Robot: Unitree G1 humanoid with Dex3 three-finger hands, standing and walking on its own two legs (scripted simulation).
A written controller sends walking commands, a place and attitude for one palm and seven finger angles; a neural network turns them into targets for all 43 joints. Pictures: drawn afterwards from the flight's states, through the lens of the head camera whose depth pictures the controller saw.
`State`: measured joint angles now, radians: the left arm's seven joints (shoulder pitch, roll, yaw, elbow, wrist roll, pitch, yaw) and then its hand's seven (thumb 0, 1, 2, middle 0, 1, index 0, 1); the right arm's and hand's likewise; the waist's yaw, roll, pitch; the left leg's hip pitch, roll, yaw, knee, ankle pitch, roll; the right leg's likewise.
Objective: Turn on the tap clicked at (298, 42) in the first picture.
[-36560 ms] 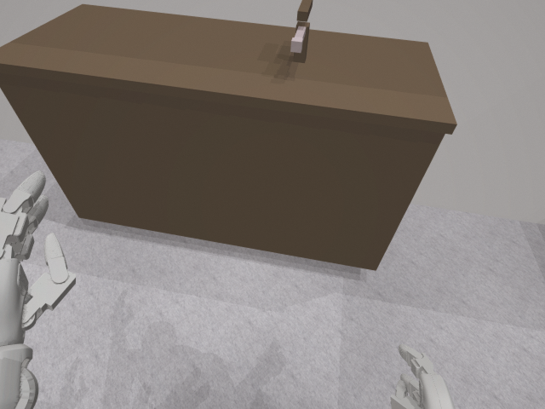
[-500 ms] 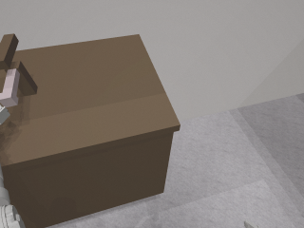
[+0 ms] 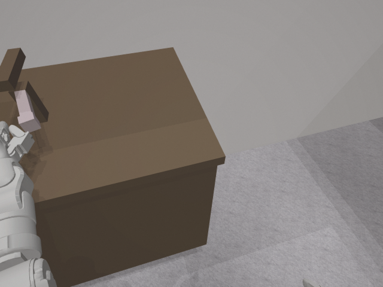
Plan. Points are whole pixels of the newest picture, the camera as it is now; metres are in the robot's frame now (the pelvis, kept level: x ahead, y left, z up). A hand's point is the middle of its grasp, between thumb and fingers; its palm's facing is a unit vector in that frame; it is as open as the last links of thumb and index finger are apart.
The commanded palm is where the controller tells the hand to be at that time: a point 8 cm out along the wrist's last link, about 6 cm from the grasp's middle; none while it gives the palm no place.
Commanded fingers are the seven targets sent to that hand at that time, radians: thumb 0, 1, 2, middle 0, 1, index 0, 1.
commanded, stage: push the lever round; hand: left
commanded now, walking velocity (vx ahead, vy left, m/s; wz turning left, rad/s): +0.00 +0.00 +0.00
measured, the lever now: (29, 122) +0.40 +0.36 +0.14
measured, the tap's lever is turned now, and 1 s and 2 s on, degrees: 16 40 72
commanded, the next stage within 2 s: lift the hand up off the lever in 1.94 s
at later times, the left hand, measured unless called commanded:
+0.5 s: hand (51, 128) +0.39 +0.31 +0.13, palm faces +0.73 -0.69 -0.06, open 7.6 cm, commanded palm +0.34 +0.33 +0.13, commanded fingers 0.00 0.90 0.90 -0.15 -0.15 -0.15 -0.15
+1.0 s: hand (64, 122) +0.40 +0.29 +0.13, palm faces +0.80 -0.59 -0.07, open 7.6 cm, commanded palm +0.36 +0.30 +0.13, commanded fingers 0.00 0.90 0.90 -0.15 -0.15 -0.15 -0.15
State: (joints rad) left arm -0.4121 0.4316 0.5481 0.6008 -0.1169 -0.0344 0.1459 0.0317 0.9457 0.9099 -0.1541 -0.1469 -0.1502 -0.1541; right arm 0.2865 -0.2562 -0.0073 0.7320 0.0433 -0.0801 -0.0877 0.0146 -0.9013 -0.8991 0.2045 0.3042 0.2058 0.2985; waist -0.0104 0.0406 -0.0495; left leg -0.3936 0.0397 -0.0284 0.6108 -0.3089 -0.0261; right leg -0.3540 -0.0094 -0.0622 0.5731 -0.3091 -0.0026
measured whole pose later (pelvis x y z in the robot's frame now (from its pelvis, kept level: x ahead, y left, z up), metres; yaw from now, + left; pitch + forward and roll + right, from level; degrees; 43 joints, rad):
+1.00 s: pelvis +0.00 -0.01 +0.00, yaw +1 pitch +5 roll +0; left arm -0.57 0.24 0.46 0.61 0.02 0.05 0.59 0.02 0.94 0.91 -0.15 -0.15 -0.15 -0.15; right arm 0.25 -0.24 -0.03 0.79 -0.01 -0.04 -0.06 0.01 -0.90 -0.90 0.20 0.30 0.20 0.30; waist -0.02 0.04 -0.06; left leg -0.38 0.04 -0.03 0.59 -0.30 -0.03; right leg -0.35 -0.01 -0.07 0.58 -0.32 -0.01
